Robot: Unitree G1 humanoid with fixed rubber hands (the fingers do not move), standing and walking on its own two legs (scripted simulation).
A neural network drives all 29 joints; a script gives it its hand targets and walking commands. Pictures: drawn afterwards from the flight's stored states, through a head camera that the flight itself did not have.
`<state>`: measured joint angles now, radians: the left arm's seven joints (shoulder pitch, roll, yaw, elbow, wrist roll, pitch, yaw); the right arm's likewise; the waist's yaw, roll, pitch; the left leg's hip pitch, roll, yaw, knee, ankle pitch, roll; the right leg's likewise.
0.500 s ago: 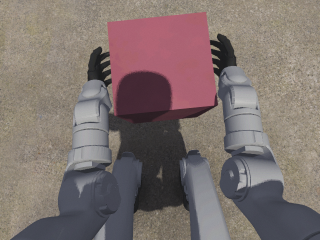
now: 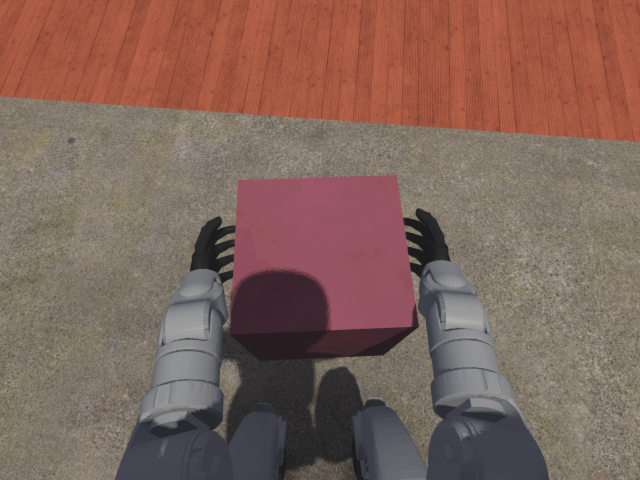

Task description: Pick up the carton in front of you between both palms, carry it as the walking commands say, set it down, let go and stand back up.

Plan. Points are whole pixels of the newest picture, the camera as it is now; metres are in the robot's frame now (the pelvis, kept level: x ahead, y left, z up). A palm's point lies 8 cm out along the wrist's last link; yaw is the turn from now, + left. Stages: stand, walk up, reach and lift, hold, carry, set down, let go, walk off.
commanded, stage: reach and lift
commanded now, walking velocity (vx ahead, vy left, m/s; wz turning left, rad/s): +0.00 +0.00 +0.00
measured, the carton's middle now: (319, 279) +0.38 +0.00 -0.10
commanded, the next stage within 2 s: hold in 1.44 s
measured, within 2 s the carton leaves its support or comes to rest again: neither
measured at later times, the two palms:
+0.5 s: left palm (162, 262) +0.32 +0.15 +0.11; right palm (474, 256) +0.32 -0.15 +0.11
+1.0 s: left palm (156, 246) +0.33 +0.15 +0.12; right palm (473, 246) +0.33 -0.15 +0.12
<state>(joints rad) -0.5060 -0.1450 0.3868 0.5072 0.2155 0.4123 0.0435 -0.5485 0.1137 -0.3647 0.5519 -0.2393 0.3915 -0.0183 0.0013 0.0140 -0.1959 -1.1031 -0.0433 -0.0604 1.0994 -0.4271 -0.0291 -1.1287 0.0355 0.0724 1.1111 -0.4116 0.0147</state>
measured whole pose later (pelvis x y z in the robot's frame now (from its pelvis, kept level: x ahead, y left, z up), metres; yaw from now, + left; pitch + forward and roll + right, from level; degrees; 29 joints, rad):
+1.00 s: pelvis +0.02 +0.01 +0.10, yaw -1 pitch -3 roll +0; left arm -0.34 -0.17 0.30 0.36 0.32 0.63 -0.01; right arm -0.34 0.17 -0.32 0.35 -0.31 0.60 0.02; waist 0.00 0.02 0.04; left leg -0.17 -0.02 -0.06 0.45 -0.22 -0.01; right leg -0.19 0.02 0.09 0.44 -0.20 0.02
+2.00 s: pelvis +0.02 +0.01 +0.10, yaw -1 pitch -8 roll +0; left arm -0.30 -0.16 0.25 0.26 0.31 0.76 -0.02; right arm -0.31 0.17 -0.26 0.27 -0.31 0.74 0.02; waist 0.00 0.01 0.06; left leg -0.06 -0.02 -0.06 0.39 -0.19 -0.01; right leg -0.09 0.01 0.09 0.40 -0.17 0.02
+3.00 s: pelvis +0.06 +0.00 +0.09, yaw -1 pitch +2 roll -1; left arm -0.18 -0.14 0.13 0.00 0.17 0.88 0.05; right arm -0.19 0.14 -0.15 -0.01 -0.20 0.87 -0.03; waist 0.01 0.04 -0.12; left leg -0.25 0.01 -0.07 0.52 -0.29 -0.01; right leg -0.27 0.00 -0.02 0.51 -0.31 0.01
